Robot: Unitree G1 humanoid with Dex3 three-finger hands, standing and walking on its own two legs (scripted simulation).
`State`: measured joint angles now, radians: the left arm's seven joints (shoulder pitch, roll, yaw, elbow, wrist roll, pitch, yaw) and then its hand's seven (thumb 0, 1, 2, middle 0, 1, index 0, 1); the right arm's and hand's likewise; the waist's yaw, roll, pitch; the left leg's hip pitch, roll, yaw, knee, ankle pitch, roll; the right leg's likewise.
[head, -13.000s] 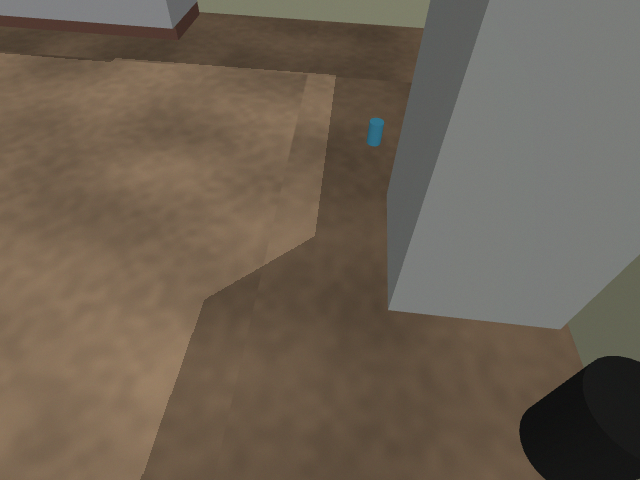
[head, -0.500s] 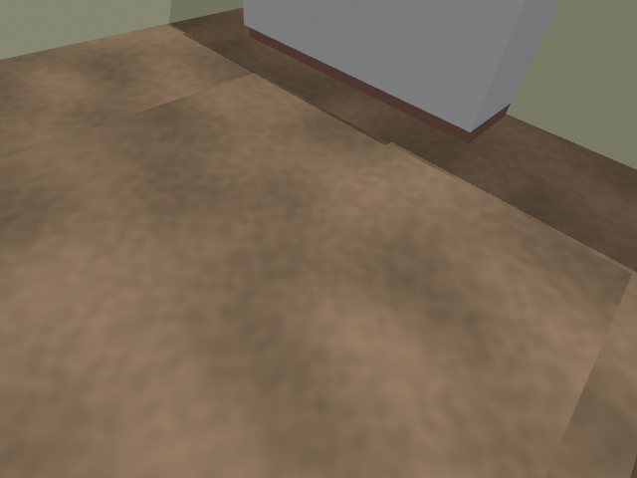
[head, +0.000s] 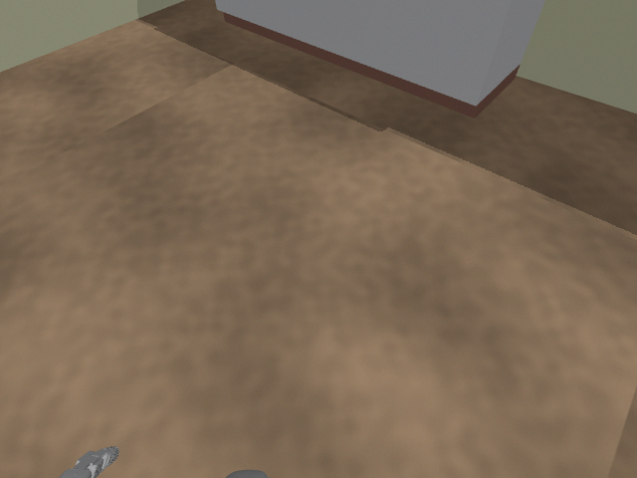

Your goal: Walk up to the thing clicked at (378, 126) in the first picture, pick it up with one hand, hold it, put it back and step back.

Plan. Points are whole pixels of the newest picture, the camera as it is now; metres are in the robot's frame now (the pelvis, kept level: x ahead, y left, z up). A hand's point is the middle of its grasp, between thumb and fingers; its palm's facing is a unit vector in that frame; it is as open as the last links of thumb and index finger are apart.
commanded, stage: walk up
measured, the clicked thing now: out of the picture +0.18 -1.26 -0.71
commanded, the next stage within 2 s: none
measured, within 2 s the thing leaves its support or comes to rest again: neither
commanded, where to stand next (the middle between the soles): +0.74 +0.02 m, yaw +1 degrees
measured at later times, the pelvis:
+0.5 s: pelvis +0.24 +0.05 +0.00, yaw +0 degrees
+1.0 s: pelvis +0.44 -0.01 +0.01, yaw -5 degrees
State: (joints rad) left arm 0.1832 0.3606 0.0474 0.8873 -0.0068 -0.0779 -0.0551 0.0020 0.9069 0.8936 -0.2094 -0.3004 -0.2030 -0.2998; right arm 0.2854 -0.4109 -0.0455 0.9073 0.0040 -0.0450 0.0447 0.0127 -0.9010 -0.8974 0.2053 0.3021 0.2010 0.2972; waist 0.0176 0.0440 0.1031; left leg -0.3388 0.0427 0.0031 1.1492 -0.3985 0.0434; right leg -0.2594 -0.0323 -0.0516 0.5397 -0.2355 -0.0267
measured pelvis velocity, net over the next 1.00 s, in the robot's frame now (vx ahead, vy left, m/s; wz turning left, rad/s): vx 0.44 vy -0.01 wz -0.09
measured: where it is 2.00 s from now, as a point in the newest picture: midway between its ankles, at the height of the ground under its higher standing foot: (320, 289)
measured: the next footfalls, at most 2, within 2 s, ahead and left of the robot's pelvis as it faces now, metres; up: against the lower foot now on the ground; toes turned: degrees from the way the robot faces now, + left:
left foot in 0.28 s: +0.30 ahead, +0.17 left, +0.00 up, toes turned +6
right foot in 0.74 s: +0.50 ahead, -0.10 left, +0.00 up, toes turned -5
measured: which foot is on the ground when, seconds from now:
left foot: up 0.00-0.26, down 0.28-0.76, up 0.78-1.00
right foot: down 0.00-0.30, up 0.32-0.72, down 0.74-1.00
